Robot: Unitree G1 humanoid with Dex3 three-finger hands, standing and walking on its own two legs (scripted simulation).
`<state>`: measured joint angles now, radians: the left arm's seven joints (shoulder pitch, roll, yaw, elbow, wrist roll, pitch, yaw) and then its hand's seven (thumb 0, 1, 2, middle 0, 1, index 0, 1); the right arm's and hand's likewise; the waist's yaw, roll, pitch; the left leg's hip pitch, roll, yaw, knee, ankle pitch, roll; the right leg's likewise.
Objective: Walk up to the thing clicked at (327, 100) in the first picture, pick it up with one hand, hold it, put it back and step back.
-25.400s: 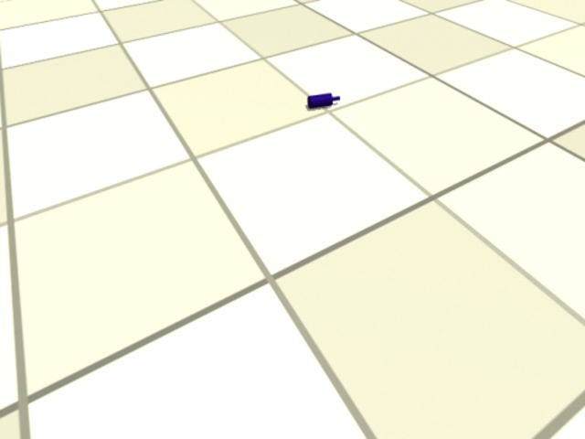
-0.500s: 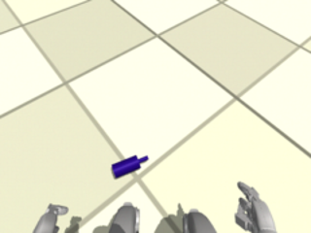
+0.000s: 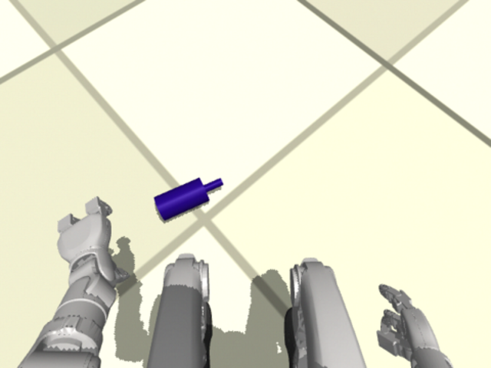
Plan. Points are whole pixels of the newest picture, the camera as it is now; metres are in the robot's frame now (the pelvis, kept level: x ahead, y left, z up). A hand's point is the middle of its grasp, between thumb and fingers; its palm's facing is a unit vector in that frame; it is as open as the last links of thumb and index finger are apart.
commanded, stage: rise first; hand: left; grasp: from above
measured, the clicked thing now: (191, 194) +0.52 +0.19 -0.46
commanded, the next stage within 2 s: none
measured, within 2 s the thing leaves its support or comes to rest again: neither
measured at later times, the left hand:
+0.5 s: hand (140, 218) +0.40 +0.27 -0.27, palm faces -0.32 -0.25 -0.91, open 14.0 cm
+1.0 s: hand (154, 206) +0.44 +0.26 -0.33, palm faces -0.34 -0.25 -0.91, open 13.9 cm
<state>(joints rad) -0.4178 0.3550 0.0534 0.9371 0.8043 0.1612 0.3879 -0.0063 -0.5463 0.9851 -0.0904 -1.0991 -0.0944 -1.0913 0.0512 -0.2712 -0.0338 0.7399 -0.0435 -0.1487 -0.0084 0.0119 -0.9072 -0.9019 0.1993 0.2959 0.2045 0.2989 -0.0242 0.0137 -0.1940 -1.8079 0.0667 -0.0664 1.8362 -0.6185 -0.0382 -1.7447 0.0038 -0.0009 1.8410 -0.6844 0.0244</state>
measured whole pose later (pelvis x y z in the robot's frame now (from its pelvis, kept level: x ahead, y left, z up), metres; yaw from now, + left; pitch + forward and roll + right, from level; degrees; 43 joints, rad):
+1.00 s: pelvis -0.02 +0.00 -0.17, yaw -5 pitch +34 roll -5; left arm -1.02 0.60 0.24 1.57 0.97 0.14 0.53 0.00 -0.51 0.96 -0.12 -1.07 -0.13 -1.06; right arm 0.14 -0.27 0.03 0.88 -0.17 -0.22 0.22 0.01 -0.91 -0.90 0.20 0.30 0.20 0.30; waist -0.21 0.01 -0.05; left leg -2.32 0.06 -0.16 2.37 -0.65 -0.05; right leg -2.24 0.06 -0.03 2.34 -0.70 0.05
